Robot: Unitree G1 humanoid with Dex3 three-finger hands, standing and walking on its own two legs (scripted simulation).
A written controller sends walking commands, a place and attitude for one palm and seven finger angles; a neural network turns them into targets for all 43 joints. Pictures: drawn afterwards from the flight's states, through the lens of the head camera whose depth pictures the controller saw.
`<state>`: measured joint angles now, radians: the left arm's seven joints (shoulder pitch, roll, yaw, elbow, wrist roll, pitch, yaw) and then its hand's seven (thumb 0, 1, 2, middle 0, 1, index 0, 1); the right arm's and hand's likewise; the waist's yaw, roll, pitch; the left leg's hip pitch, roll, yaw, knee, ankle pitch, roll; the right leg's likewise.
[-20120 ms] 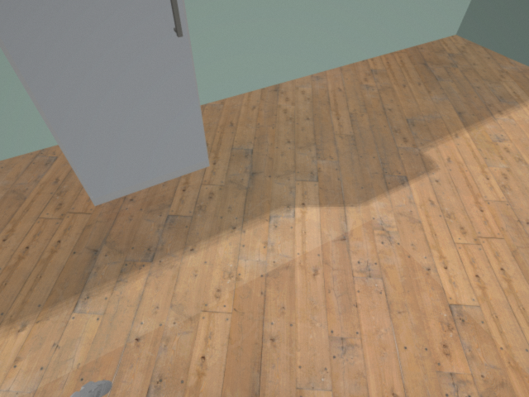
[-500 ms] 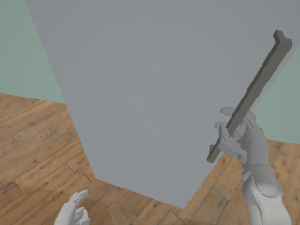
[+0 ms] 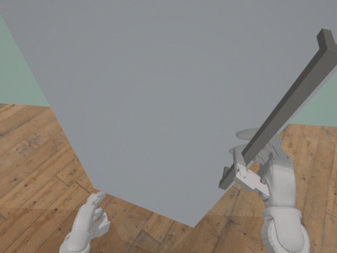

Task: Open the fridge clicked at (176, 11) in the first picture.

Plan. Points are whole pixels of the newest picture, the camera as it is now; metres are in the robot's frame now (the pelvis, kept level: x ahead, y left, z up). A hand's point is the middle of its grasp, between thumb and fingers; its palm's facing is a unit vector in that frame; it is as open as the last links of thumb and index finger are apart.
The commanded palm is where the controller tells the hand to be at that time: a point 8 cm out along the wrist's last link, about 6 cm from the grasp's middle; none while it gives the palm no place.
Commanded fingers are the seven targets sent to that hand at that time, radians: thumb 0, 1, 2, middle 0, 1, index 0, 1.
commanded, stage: walk backward, drawing the door open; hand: right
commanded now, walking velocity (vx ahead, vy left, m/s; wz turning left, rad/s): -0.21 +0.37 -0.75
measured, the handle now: (256, 137) +0.30 -0.12 +0.18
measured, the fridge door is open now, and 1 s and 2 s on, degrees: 19 48 78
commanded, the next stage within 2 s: stop walking and hold the door back in 1.64 s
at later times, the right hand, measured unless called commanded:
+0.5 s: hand (202, 241) +0.14 -0.03 +0.14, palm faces +0.27 +0.95 -0.17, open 6.4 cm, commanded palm +0.09 -0.06 +0.15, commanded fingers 0.00 -0.90 -0.90 0.45 1.40 0.45 1.40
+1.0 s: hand out of the picture +0.05 +0.07 +0.14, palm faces +0.65 +0.73 -0.22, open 6.4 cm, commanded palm -0.01 +0.06 +0.14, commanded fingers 0.00 -0.90 -0.90 0.45 1.40 0.45 1.40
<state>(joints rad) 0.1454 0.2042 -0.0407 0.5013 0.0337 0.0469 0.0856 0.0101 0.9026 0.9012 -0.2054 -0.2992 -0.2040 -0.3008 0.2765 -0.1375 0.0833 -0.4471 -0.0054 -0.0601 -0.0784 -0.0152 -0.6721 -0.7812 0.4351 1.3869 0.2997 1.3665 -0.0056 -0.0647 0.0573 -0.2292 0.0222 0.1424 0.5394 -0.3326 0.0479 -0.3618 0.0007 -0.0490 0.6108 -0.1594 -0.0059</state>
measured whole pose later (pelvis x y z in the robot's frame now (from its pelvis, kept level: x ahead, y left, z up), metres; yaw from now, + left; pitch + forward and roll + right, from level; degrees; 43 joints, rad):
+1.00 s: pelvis -0.08 +0.35 -0.01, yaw -47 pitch -3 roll +3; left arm 0.13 0.15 0.01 0.61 0.02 -0.11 0.04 0.01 0.90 0.90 -0.20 -0.30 -0.20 -0.30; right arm 0.05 -0.21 0.08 -0.40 -0.04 -0.09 -0.05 -0.03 -0.66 -0.80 0.48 1.40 0.28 1.34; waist 0.03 -0.04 0.21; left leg -0.50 0.01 0.02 1.02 -0.39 -0.03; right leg -0.38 -0.11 0.06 0.62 -0.21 0.05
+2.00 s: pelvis +0.05 +0.64 +0.00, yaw -83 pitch -4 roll +0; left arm 0.17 0.23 -0.02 0.62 -0.01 -0.03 0.09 0.01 0.91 0.90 -0.20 -0.30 -0.20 -0.30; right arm -0.09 -0.21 0.07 -0.05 0.01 -0.08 -0.14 -0.02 -0.70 -0.81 0.48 1.41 0.42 1.40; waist -0.04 -0.01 0.06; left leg -0.37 0.04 0.08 0.81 -0.39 -0.02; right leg -0.22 0.02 -0.05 0.55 -0.26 -0.04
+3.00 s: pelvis +0.04 +0.68 +0.00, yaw -78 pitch -1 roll -1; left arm 0.17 0.23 -0.02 0.64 -0.02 -0.03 0.08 0.01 0.90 0.90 -0.20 -0.30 -0.20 -0.30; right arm -0.40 -0.22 -0.08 0.35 0.03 -0.16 -0.06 -0.03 -0.74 -0.79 0.46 1.40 0.41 1.40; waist 0.01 -0.02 0.06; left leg -0.30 0.01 -0.02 0.53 -0.21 -0.01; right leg -0.25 -0.04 -0.09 0.52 -0.26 0.00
